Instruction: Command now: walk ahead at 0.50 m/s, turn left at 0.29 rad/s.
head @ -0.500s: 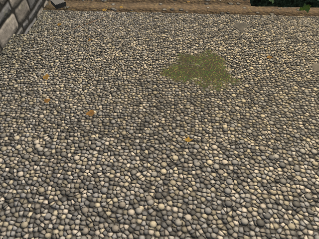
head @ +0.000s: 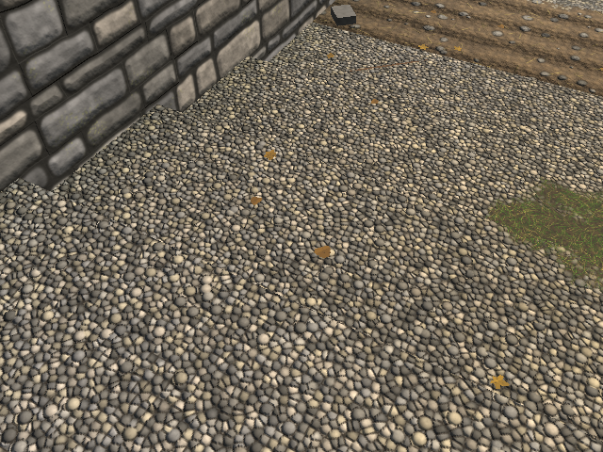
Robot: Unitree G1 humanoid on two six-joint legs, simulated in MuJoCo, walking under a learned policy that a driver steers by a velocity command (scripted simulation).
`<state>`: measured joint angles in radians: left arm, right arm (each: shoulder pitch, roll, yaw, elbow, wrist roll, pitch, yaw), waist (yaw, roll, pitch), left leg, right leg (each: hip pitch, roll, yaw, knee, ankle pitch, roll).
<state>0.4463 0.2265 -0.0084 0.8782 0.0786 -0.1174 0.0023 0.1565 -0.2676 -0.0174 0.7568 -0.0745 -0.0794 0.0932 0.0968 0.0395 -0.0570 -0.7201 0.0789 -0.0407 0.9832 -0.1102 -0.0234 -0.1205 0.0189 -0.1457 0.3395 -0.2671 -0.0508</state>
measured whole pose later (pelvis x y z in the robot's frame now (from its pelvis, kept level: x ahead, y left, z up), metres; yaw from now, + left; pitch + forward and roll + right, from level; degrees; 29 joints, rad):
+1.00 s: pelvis +0.56 +0.00 -0.17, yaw -23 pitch +0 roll -1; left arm 0.14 0.23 0.06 0.87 0.05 -0.11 -0.03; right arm 0.42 -0.20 -0.03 1.01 -0.09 -0.09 0.05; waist 0.00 0.01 0.00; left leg -0.04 0.15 0.13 0.94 -0.49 -0.03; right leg -0.42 0.07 -0.03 0.64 -0.22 -0.07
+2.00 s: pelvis +0.94 -0.40 -0.30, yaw -38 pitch -1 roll -2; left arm 0.43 0.19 0.02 0.98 0.08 -0.09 -0.04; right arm 0.31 -0.24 -0.03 0.95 -0.07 -0.10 0.05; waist -0.03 0.07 0.03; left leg -0.65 0.10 -0.04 1.26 -0.18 0.08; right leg -0.20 -0.01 -0.21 0.53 -0.32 -0.05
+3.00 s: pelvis +1.24 -0.58 -0.28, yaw -4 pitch +1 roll +1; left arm 0.19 0.29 0.06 0.73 0.02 -0.11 0.02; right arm 0.18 -0.32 -0.07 0.73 -0.07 -0.06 0.01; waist 0.03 0.00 0.03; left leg -0.47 -0.06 -0.09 1.04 -0.48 -0.08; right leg -0.17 0.01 -0.04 0.25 -0.11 -0.06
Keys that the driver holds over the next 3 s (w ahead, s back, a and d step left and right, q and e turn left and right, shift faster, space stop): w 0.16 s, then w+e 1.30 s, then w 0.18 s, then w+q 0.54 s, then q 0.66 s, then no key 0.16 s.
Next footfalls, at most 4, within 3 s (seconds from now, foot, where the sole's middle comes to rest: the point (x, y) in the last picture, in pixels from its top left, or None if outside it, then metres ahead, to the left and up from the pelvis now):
0.36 left None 0.40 0.22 -0.92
0.92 right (396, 438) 0.64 -0.13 -0.92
1.30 left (352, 360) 0.85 -0.01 -0.92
1.78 right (516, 382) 0.90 -0.49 -1.07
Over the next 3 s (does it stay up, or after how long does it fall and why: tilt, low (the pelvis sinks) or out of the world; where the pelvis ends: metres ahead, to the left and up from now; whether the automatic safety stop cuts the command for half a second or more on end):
stays up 1.24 -0.58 -0.28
